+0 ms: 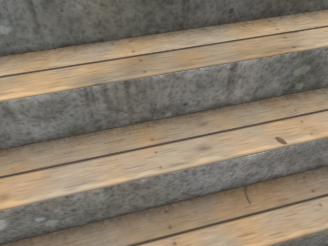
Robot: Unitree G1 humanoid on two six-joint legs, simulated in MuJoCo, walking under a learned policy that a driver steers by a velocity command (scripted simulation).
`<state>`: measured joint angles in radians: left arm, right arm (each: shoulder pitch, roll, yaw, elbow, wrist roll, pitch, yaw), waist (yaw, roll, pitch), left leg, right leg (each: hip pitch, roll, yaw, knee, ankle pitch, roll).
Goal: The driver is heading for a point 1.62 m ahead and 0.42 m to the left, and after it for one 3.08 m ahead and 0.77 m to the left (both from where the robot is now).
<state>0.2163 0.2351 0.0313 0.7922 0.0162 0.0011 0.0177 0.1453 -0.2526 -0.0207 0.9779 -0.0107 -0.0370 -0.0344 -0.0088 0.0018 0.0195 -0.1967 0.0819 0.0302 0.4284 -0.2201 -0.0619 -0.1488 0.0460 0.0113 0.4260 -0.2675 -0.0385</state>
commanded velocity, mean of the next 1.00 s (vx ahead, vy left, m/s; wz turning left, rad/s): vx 0.23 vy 0.00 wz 0.00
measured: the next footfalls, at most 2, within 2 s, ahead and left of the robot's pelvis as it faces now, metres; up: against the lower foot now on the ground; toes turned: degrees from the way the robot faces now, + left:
right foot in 0.90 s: +0.17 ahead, -0.11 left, +0.00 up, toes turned -2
left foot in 1.18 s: +0.19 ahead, +0.10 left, +0.00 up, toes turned +2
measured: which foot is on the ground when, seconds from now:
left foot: down 0.00-0.90, up 0.92-1.00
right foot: down 0.00-0.66, up 0.68-0.88, down 0.90-1.00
